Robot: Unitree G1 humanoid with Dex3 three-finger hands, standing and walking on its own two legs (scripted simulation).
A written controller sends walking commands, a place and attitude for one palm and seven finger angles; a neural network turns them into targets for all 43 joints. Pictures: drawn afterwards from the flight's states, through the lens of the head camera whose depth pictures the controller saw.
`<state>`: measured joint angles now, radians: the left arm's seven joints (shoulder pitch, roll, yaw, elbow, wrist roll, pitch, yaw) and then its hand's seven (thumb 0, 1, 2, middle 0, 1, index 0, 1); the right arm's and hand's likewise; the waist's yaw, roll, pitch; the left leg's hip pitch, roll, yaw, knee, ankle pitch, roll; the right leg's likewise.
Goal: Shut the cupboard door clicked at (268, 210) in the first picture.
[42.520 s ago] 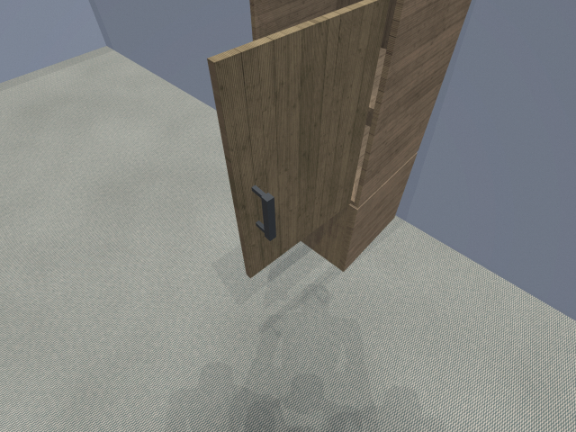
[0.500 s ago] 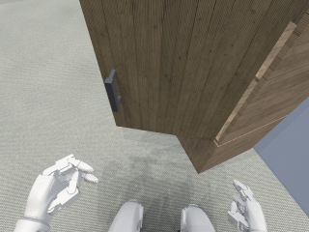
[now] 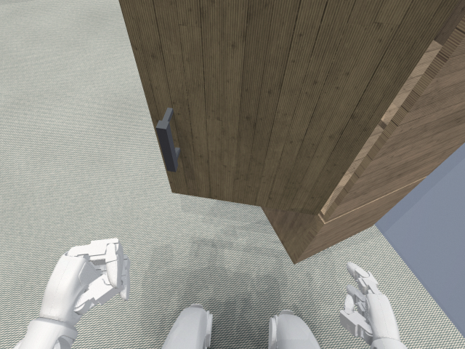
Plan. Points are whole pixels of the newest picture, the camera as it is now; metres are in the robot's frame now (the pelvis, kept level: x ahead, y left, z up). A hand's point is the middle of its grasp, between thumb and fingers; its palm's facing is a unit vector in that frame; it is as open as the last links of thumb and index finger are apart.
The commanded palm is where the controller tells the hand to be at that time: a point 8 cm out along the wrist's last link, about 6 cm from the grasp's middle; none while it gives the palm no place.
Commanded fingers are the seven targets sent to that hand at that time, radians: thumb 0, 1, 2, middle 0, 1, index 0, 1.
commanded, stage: raise the hand and make a fist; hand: left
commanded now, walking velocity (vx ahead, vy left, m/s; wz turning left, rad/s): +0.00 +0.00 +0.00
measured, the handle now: (170, 141) +0.48 +0.17 +0.04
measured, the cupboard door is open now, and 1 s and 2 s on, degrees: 56 56 56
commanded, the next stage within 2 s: bring the fist close to the handle in 0.54 s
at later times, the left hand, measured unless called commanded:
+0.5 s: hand (122, 274) +0.22 +0.18 +0.05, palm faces -0.09 -1.00 -0.03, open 3.1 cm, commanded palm +0.20 +0.24 +0.05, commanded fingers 0.00 0.90 0.90 -1.30 -1.50 -1.30 -1.50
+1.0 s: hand (145, 240) +0.27 +0.16 +0.04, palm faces -0.13 -0.99 -0.02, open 3.1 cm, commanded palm +0.27 +0.22 +0.05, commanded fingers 0.00 0.90 0.90 -1.30 -1.50 -1.30 -1.50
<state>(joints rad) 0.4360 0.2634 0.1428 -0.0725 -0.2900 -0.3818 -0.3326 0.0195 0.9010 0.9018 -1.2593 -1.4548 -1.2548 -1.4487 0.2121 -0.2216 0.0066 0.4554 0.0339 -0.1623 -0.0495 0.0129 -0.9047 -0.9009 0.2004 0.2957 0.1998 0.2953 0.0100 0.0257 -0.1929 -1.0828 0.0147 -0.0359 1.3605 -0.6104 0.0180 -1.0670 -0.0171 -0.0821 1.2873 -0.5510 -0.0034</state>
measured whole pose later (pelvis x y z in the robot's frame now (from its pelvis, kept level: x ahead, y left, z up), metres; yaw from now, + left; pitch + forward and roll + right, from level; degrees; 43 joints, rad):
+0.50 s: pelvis +0.00 +0.00 +0.00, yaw +0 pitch +19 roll -3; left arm 0.40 0.27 0.16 -0.03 -0.30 -0.39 -0.34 0.02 0.90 0.90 -1.30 -1.50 -1.30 -1.50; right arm 0.23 -0.24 -0.01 0.47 0.04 -0.15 -0.05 0.01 -0.91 -0.90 0.20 0.30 0.20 0.30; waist 0.00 0.03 -0.20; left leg -1.08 0.02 -0.03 1.35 -0.61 0.01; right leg -1.07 -0.02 -0.08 1.29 -0.55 -0.01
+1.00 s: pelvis +0.00 +0.00 +0.00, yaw +0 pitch +21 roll -3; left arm 0.17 0.26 0.12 0.07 -0.25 -0.33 -0.28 0.02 0.90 0.90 -1.30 -1.50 -1.30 -1.50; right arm 0.23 -0.24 0.01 0.48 0.04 -0.12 -0.04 0.01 -0.91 -0.90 0.20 0.30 0.20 0.30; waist -0.02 0.03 -0.20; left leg -1.12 0.01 -0.03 1.36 -0.61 0.02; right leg -1.11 -0.02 -0.07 1.30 -0.55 0.00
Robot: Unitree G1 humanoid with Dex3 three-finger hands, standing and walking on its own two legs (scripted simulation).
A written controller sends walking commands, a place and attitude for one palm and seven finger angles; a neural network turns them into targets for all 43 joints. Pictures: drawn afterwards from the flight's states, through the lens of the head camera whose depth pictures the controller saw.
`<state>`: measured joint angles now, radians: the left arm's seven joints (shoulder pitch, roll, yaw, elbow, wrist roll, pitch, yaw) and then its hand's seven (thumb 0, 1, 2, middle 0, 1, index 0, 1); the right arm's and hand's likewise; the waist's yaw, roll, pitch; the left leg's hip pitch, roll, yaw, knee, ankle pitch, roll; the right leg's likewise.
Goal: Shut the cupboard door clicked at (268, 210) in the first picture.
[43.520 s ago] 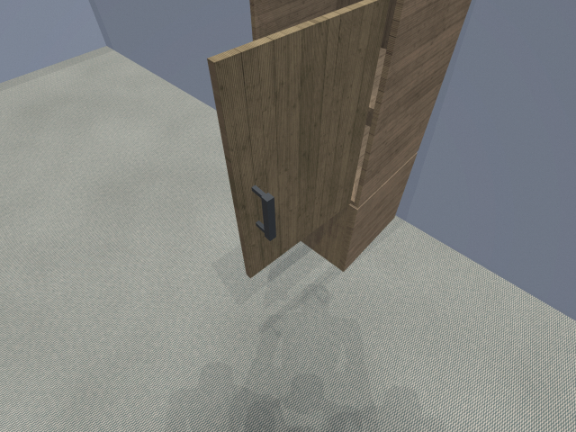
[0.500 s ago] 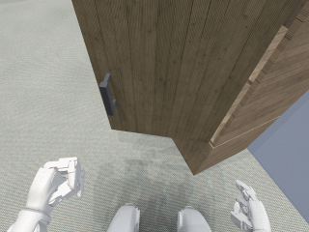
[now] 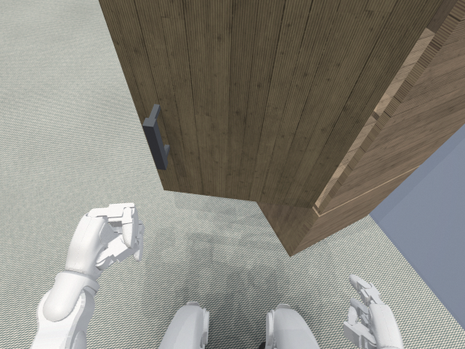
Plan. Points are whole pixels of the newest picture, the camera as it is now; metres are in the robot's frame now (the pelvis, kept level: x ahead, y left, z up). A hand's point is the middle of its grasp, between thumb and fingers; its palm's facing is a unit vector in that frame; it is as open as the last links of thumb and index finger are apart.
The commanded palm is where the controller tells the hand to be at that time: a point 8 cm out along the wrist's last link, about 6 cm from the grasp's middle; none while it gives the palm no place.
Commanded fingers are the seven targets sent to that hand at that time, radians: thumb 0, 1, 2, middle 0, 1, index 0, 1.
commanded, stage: bring the fist close to the handle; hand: left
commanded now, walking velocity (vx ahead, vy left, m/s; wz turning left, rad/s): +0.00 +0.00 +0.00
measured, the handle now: (159, 138) +0.48 +0.17 +0.04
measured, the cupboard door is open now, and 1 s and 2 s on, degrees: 56 56 45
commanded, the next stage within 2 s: push the door shut along its arc in 1.04 s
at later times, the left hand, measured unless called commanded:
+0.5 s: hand (159, 200) +0.35 +0.14 +0.04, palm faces -0.10 -0.99 -0.03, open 3.1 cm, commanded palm +0.34 +0.19 +0.04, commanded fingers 0.00 0.90 0.90 -1.30 -1.50 -1.30 -1.50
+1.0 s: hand (167, 185) +0.38 +0.14 +0.03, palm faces -0.09 -1.00 -0.03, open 3.1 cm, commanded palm +0.36 +0.19 +0.04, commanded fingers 0.00 0.90 0.90 -1.30 -1.50 -1.30 -1.50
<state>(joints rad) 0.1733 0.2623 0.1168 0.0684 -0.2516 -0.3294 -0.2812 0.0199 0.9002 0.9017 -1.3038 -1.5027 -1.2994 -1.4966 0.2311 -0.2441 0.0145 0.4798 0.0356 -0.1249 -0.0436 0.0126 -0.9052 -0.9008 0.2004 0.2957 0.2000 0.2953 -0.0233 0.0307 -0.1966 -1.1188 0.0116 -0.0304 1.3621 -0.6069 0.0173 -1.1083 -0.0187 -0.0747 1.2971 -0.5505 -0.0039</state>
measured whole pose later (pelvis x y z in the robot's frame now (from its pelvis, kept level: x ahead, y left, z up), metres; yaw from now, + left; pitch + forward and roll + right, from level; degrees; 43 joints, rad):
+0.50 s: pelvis +0.00 -0.01 +0.00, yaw +0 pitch +22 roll -2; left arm -0.16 0.24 0.12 0.40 -0.19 -0.38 -0.21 0.02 0.90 0.90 -1.30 -1.50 -1.30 -1.50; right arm 0.23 -0.25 0.00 0.54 0.02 -0.05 -0.02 0.01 -0.91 -0.90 0.20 0.30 0.20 0.30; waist -0.05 0.02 -0.19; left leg -1.12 0.01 -0.01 1.33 -0.59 0.01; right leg -1.12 -0.02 -0.06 1.28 -0.54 -0.01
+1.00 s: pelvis +0.00 -0.01 +0.01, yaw -1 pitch +23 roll -1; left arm -0.32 0.24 0.17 0.60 -0.19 -0.45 -0.22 0.02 0.90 0.90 -1.30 -1.50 -1.30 -1.50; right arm 0.27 -0.25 -0.01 0.58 0.02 0.00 -0.01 0.01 -0.91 -0.90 0.20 0.30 0.20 0.29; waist -0.06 0.02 -0.17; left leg -1.13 0.02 0.00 1.31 -0.58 0.01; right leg -1.14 -0.01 -0.04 1.28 -0.53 -0.01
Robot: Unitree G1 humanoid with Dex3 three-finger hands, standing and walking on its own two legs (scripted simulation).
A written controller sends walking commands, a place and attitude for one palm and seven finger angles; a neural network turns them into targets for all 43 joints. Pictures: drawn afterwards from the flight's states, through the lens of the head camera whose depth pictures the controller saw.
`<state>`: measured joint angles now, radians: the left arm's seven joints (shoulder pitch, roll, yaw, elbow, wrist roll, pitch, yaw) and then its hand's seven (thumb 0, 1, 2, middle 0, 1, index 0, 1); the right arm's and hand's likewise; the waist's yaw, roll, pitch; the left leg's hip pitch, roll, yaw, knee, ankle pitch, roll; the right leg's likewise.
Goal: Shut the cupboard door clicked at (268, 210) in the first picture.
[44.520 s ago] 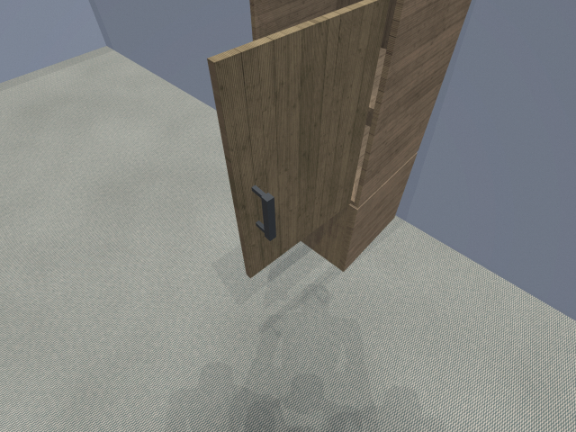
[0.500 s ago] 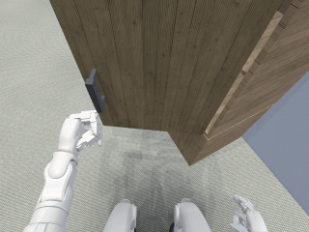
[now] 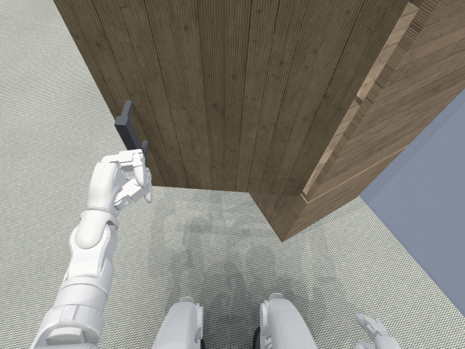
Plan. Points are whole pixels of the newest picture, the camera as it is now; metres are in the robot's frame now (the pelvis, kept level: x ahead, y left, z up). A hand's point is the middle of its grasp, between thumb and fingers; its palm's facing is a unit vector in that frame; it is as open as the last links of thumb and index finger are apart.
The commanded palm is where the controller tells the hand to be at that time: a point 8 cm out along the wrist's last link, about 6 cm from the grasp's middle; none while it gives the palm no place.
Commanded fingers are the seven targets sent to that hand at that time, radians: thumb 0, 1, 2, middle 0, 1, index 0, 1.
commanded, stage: bring the fist close to the handle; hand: left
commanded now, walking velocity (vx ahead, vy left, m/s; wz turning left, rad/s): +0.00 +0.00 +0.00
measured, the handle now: (135, 136) +0.48 +0.18 +0.03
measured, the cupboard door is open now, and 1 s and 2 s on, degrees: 56 45 31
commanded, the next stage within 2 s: push the door shut along its arc in 0.04 s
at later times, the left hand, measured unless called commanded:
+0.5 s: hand (148, 168) +0.41 +0.15 +0.03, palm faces -0.17 -0.98 -0.03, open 3.1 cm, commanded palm +0.41 +0.20 +0.03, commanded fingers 0.00 0.90 0.90 -1.30 -1.50 -1.30 -1.50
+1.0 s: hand (175, 138) +0.47 +0.11 +0.03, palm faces -0.32 -0.95 -0.03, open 3.1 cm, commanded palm +0.48 +0.16 +0.03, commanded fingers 0.00 0.90 0.90 -1.30 -1.50 -1.30 -1.50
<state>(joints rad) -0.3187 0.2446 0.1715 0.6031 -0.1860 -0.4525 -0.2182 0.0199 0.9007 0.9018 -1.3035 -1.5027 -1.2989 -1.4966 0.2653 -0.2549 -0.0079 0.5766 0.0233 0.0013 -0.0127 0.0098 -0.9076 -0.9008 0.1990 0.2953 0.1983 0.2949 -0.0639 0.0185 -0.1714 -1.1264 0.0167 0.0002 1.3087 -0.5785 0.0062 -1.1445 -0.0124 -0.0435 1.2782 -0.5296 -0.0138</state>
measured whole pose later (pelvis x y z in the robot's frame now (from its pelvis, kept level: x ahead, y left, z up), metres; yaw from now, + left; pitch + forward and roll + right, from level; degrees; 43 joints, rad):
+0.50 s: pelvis -0.01 +0.00 -0.01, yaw +0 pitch +23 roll -2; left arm -0.54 0.30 0.19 0.81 -0.18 -0.45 -0.32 0.02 0.90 0.90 -1.31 -1.50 -1.31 -1.50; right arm 0.24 -0.26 0.00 0.59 0.03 0.00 -0.02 0.01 -0.91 -0.90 0.20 0.30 0.20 0.29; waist -0.08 0.02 -0.17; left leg -1.18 0.02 -0.01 1.35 -0.58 0.01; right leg -1.18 -0.01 -0.06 1.30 -0.52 -0.01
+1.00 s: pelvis -0.02 +0.01 -0.02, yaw -1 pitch +26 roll -2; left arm -0.87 0.38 0.23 1.09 -0.11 -0.42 -0.37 0.02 0.90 0.90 -1.30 -1.50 -1.30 -1.50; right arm 0.32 -0.27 0.02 0.62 0.01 0.03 0.00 0.01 -0.91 -0.90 0.20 0.30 0.20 0.29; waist -0.17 0.04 -0.16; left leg -1.29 0.02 0.00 1.40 -0.58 0.02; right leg -1.30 -0.01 -0.05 1.34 -0.51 0.00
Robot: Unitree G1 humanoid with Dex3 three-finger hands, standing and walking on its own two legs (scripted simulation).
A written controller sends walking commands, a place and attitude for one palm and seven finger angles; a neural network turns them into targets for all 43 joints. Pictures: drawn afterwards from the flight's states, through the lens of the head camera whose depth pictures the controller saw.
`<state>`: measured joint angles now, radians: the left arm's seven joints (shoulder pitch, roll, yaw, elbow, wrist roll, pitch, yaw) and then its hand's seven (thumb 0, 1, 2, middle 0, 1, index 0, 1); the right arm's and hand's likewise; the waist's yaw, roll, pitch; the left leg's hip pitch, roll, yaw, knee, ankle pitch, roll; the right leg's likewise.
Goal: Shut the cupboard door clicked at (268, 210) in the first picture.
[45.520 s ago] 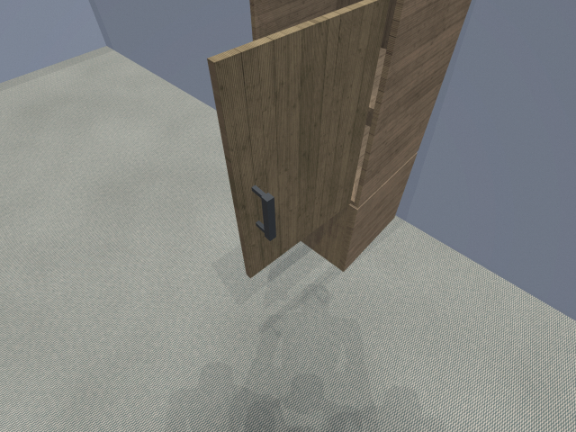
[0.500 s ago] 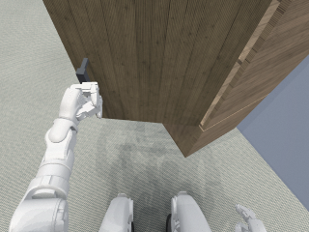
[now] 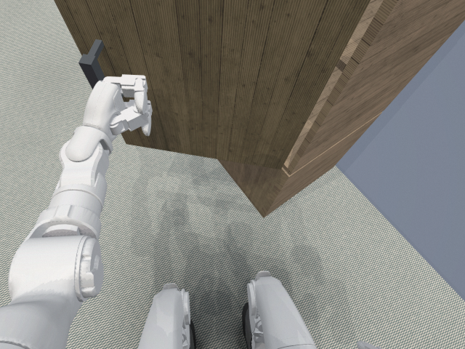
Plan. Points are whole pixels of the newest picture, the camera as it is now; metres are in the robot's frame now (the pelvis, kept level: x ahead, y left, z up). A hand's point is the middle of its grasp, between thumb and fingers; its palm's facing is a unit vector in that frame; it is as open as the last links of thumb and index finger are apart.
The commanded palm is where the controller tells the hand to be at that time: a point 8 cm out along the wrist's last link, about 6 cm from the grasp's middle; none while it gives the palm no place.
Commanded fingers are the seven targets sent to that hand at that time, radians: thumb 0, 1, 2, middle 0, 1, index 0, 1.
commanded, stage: push the door shut along its arc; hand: left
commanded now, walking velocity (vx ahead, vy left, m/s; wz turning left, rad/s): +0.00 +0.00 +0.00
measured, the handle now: (105, 82) +0.56 +0.18 +0.06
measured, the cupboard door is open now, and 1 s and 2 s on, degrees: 45 31 25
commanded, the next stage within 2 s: pull the fist back off the door in 1.02 s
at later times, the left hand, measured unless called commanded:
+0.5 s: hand (160, 90) +0.54 +0.09 +0.06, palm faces -0.38 -0.92 -0.04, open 3.1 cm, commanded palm +0.55 +0.12 +0.06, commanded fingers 0.00 0.90 0.90 -1.30 -1.50 -1.30 -1.50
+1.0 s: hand (175, 73) +0.58 +0.06 +0.06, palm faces -0.46 -0.88 -0.03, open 3.4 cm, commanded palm +0.61 +0.07 +0.06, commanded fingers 0.00 0.90 0.90 -1.30 -1.50 -1.30 -1.50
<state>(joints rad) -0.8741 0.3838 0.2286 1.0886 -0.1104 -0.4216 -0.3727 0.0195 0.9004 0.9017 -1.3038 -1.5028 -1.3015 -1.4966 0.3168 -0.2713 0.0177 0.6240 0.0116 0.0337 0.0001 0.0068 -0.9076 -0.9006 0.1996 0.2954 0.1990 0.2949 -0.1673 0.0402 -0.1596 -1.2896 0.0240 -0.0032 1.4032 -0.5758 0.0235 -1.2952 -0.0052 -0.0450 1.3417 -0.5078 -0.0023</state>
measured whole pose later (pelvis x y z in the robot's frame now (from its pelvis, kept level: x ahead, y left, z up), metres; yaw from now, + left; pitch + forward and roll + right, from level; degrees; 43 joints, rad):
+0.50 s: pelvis +0.00 -0.01 -0.02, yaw -1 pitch +30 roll -3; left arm -1.10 0.51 0.25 1.18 -0.07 -0.31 -0.45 0.01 0.89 0.92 -1.30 -1.50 -1.30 -1.50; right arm 0.32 -0.28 0.04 0.62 0.00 0.00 -0.01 0.00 -0.91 -0.90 0.20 0.30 0.20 0.29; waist -0.22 0.05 -0.14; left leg -1.40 0.05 -0.02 1.47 -0.59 0.01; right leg -1.41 0.02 -0.06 1.40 -0.51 -0.02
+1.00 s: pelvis -0.01 +0.00 -0.03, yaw -2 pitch +33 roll -5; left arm -1.34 0.59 0.19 1.28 -0.02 -0.20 -0.47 0.03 0.98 0.98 -1.30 -1.50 -1.30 -1.50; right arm 0.34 -0.26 0.06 0.67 -0.03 -0.07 -0.02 0.00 -0.91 -0.90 0.20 0.30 0.20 0.30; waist -0.30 0.05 -0.14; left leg -1.51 0.05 -0.04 1.54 -0.60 0.02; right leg -1.50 0.02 -0.07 1.44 -0.51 -0.01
